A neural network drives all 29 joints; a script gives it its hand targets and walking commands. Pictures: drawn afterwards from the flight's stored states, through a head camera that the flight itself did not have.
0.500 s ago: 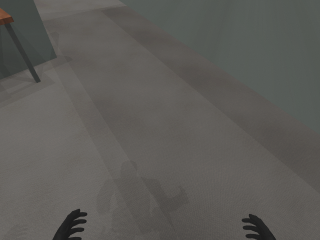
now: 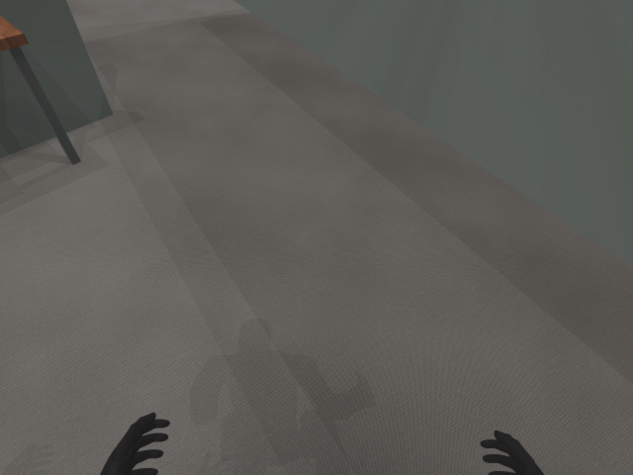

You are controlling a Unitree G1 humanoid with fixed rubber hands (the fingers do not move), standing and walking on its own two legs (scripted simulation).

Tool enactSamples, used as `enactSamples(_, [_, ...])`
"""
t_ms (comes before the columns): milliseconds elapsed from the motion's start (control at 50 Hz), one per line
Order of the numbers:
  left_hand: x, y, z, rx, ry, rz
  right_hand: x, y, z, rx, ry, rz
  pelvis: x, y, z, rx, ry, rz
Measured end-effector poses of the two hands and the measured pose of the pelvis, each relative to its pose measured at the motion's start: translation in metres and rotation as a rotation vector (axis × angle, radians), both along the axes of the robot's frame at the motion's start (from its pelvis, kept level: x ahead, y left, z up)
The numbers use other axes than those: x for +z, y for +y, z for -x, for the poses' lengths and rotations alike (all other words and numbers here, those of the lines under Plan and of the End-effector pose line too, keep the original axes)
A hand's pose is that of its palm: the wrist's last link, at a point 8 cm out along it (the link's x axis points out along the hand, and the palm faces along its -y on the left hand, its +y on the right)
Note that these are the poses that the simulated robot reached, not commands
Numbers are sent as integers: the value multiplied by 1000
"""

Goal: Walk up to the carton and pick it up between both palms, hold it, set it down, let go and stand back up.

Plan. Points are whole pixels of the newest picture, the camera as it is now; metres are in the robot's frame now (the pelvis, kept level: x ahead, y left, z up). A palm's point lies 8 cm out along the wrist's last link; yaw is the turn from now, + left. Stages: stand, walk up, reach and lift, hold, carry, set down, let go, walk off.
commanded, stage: stand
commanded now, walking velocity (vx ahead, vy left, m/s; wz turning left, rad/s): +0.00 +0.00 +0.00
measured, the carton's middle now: out of the picture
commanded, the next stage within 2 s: walk up in 1.00 s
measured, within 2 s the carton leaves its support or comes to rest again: neither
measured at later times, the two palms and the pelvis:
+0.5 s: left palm out of the picture +0.14 +0.25 -0.08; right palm out of the picture +0.11 -0.28 -0.09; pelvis -0.01 +0.00 +0.00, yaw +0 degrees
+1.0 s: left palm out of the picture +0.12 +0.25 -0.08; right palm out of the picture +0.09 -0.28 -0.09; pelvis -0.03 +0.00 +0.00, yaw +0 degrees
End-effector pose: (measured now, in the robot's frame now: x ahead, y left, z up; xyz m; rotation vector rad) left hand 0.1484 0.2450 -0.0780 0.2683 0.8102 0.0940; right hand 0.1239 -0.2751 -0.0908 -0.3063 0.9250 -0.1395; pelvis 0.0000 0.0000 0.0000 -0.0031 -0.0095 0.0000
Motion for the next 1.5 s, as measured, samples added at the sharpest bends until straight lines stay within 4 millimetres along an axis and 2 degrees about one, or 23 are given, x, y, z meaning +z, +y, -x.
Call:
enactSamples(1200, [2, 3, 35, 4, -14, -7, -6, -7, 44, -20, 46, 7, 0, 0, 29, 0, -42, 0])
enactSamples(1240, [4, 10, 39, 0, -23, -22, -5, -7, 42, 5, 61, -16, 0, 1, 29, 1, -40, 0])
enactSamples(1280, [6, 25, 49, 5, -14, -48, 0, -6, 36, 42, 74, -27, 2, 5, 27, 12, -32, 4])
enactSamples(1400, [17, 92, 73, 29, 54, -150, 19, 4, 6, 143, 82, 4, 6, 32, 17, 51, -16, 27])
enactSamples(1440, [17, 116, 71, 38, 56, -174, 23, 13, -5, 161, 84, 24, 4, 45, 12, 64, -11, 37])
enactSamples(1500, [11, 151, 57, 49, 27, -198, 19, 30, -21, 182, 74, 63, -8, 69, 3, 87, -15, 44])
